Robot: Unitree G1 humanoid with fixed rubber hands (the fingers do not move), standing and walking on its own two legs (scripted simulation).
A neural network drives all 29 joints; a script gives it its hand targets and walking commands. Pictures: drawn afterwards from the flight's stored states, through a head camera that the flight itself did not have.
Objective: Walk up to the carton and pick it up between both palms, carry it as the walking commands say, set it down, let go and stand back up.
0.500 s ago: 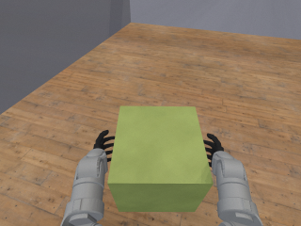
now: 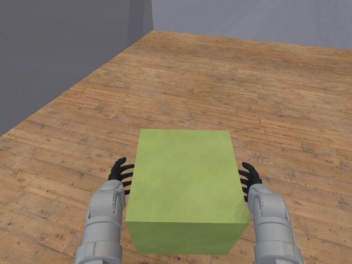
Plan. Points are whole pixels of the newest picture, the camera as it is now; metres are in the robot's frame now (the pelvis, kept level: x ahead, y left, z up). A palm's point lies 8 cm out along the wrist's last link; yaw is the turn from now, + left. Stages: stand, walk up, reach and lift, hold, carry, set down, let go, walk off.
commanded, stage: reach and lift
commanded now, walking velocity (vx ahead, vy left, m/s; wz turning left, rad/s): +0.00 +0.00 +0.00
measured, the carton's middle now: (183, 191) +0.33 -0.01 -0.02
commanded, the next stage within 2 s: hold in 0.12 s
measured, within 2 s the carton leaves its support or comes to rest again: neither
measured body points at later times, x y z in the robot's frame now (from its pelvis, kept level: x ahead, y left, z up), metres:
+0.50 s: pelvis +0.00 +0.00 +0.00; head -0.06 +0.00 +0.45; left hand +0.30 +0.16 +0.04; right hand +0.29 -0.18 +0.03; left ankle +0.03 +0.12 -0.74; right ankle +0.02 -0.12 -0.74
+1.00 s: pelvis +0.00 +0.00 +0.00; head -0.06 +0.00 +0.45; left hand +0.30 +0.16 +0.04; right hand +0.29 -0.18 +0.03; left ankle +0.03 +0.12 -0.74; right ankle +0.02 -0.12 -0.74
